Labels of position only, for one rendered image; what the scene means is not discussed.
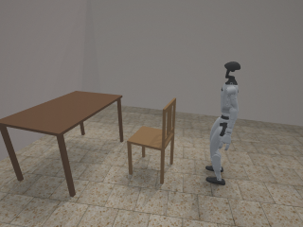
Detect chair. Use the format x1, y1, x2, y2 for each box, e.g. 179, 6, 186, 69
127, 97, 176, 184

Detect table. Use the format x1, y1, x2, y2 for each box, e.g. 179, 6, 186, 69
0, 91, 124, 197

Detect robot left hand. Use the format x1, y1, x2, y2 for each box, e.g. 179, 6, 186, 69
219, 134, 231, 150

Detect robot left upper arm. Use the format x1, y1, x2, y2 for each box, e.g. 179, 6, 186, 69
226, 85, 239, 112

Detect robot torso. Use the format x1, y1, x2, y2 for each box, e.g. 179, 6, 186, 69
219, 82, 239, 127

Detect right robot foot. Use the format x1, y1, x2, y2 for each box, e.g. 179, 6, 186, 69
205, 166, 223, 172

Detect left robot forearm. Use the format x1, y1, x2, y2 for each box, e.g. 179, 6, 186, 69
224, 109, 238, 135

